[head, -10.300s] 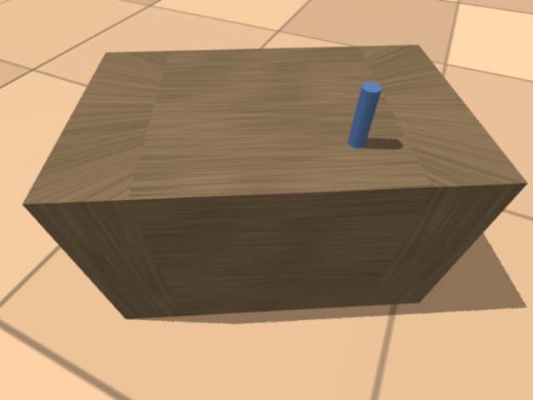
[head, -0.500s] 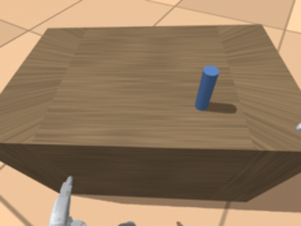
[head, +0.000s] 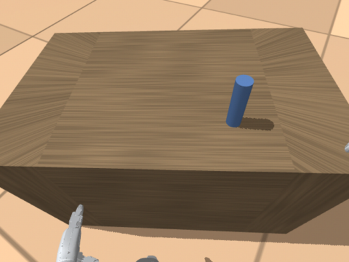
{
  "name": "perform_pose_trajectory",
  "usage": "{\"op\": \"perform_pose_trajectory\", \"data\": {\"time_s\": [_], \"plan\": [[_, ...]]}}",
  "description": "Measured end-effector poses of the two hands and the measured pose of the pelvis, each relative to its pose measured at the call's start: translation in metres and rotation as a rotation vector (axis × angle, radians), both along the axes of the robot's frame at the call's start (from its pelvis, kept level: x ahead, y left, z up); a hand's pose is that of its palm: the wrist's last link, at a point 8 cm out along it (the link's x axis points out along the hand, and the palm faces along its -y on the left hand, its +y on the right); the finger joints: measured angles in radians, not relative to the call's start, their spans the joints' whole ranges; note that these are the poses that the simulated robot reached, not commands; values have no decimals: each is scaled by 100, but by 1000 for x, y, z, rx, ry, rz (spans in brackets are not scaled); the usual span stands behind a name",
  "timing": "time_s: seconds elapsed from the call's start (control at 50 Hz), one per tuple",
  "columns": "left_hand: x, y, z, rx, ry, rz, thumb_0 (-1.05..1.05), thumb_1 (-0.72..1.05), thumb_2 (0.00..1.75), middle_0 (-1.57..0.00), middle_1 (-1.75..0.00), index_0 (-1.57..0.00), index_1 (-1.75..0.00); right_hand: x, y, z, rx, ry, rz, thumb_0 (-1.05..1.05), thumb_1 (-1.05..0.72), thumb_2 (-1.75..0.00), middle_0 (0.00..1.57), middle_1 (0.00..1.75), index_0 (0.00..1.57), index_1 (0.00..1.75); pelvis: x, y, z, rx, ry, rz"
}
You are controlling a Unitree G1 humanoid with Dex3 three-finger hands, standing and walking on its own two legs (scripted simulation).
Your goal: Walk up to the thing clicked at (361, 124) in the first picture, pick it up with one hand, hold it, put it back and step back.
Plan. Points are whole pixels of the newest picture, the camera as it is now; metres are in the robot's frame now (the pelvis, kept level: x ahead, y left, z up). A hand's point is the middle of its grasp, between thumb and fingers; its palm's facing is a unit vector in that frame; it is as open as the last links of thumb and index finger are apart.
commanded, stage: approach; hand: right
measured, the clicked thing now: (238, 103) +0.52 -0.12 +0.04
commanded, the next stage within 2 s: close in in 0.28 s
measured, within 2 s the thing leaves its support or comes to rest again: neither
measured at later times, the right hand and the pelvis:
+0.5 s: hand (268, 126) +0.46 -0.20 +0.02, palm faces -0.03 +1.00 +0.06, open 17.7 cm; pelvis -0.02 +0.00 -0.03, yaw +1 degrees
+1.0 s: hand (246, 127) +0.45 -0.14 +0.02, palm faces +0.02 +1.00 +0.02, open 17.8 cm; pelvis -0.02 +0.00 -0.04, yaw +1 degrees
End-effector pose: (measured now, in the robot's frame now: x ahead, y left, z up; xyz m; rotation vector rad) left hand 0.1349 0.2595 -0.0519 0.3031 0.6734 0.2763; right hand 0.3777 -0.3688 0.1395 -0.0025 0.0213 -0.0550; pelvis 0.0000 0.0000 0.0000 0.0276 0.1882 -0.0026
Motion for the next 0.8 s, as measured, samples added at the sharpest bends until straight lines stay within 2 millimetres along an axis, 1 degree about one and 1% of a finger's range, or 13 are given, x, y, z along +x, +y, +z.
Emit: {"op": "perform_pose_trajectory", "data": {"time_s": [0.08, 0.16, 0.22, 0.32, 0.38, 0.44, 0.54, 0.58, 0.66, 0.76, 0.8], "plan": [[0, 1, -1, 0, 3, -1, -1, -54, 5, -5, -5, -6, -5, 3, 1, 1, 0, 6, 3, -1, 59, -2, 6, 4, 5, 4, -1, 1, -1, -1, 5, -3], [1, 1, -2, 2, -4, -16, -1, -54, 5, -5, -5, -6, -6, 10, 13, -7, 8, 23, 29, -1, 59, -2, 6, 4, 5, 4, -3, 2, -3, -3, 16, -6], [2, 1, -2, 3, -12, -26, -1, -55, 5, -5, -5, -6, -6, 18, 28, -25, 18, 48, 54, -1, 59, -2, 6, 4, 6, 4, -5, 3, -6, -5, 31, -5], [0, 3, 4, 16, -44, -35, -1, -54, 5, -5, -5, -6, -6, 31, 63, -64, 51, 78, 89, -1, 59, -3, 6, 4, 5, 4, -8, 4, -12, -8, 57, 1], [-4, 6, 8, 37, -60, -35, -1, -54, 5, -5, -5, -6, -6, 40, 86, -85, 71, 72, 100, -1, 60, -3, 5, 4, 5, 5, -10, 4, -17, -8, 74, 6], [-10, 10, 7, 57, -56, -26, -1, -53, 4, -5, -5, -6, -5, 49, 104, -106, 73, 71, 97, -1, 60, -3, 5, 4, 5, 5, -13, 4, -25, -8, 96, 14], [-20, 10, 5, 69, -51, -13, -1, -53, 4, -5, -5, -7, -5, 62, 127, -127, 64, 38, 80, -1, 61, -2, 5, 4, 5, 5, -17, 3, -37, -6, 130, 26], [-23, 8, 3, 63, -43, -10, -1, -53, 4, -5, -5, -7, -5, 66, 135, -129, 56, 27, 76, -1, 61, -2, 5, 4, 5, 4, -17, 2, -40, -5, 140, 31], [-28, 7, -3, 41, -30, 7, -1, -53, 3, -5, -5, -7, -5, 69, 147, -123, 43, 3, 63, -2, 61, -2, 5, 4, 5, 4, -15, 0, -42, -1, 143, 35], [-27, 7, -5, 16, -36, 16, -1, -53, 4, -5, -5, -7, -5, 67, 157, -114, 28, 3, 49, -1, 61, -2, 5, 4, 4, 4, -14, -1, -42, -4, 133, 34], [-26, 10, -5, 13, -40, 19, -1, -53, 4, -5, -5, -7, -5, 64, 161, -114, 27, 12, 45, -1, 61, -2, 5, 4, 4, 4, -14, 0, -42, -6, 129, 32]]}}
